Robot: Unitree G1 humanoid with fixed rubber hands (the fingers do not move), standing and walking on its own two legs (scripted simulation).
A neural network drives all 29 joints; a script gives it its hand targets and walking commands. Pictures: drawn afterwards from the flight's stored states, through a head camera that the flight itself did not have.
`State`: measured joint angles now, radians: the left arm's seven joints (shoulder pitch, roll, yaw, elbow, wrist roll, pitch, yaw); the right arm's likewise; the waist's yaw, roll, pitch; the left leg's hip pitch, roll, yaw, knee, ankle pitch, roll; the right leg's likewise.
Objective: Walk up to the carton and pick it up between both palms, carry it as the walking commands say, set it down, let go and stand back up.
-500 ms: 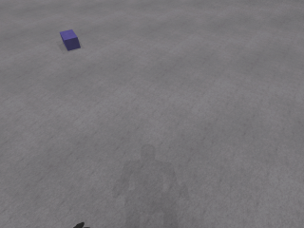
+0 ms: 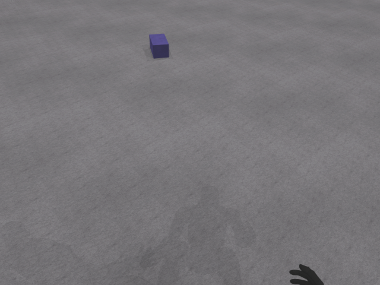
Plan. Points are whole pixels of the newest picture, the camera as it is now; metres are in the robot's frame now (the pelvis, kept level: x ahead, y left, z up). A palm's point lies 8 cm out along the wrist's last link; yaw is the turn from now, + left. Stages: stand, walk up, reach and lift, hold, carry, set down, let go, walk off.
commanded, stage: walk up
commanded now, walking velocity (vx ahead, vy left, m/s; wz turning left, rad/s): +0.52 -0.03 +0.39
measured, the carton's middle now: (159, 45) +2.48 +0.48 -0.68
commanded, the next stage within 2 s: none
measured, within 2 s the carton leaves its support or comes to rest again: neither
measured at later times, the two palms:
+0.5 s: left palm (125, 165) +0.45 +0.23 -0.10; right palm (304, 284) +0.18 -0.25 -0.12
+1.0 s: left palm (104, 193) +0.36 +0.27 -0.11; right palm (234, 116) +0.72 -0.11 -0.09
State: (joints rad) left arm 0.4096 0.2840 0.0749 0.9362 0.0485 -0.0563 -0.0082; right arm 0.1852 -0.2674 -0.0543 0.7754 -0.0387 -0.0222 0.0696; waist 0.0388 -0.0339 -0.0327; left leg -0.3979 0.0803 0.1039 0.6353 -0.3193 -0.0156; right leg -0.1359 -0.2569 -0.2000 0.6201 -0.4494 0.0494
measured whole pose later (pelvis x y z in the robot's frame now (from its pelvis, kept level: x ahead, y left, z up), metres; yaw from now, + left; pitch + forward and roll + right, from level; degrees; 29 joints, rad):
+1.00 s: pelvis +0.50 +0.07 +0.02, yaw +9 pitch +1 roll +0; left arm 0.51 0.18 0.06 1.05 0.02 -0.07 0.00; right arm 0.03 -0.19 -0.04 0.89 -0.04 -0.03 0.06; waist 0.10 0.01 0.04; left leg -0.44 0.08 0.11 0.53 -0.13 -0.03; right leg 0.00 -0.11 -0.11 0.34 -0.34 0.07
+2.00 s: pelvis +0.97 +0.15 +0.03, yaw +10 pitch +1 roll +1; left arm 0.52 0.18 0.07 1.05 0.03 -0.08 0.00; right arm 0.07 -0.22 -0.05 0.92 -0.03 -0.01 0.08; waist 0.10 0.03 0.05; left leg -0.54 0.12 0.07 0.62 -0.06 -0.05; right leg -0.02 -0.10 -0.13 0.30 -0.27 0.05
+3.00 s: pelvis +1.43 +0.23 +0.03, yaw +10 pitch +1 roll +2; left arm 0.50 0.18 0.06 1.04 0.03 -0.08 0.01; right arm 0.12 -0.24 -0.06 0.94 -0.03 0.00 0.08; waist 0.08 0.04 0.04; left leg -0.59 0.13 0.06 0.75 -0.06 -0.06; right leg -0.07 -0.09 -0.12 0.31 -0.24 0.02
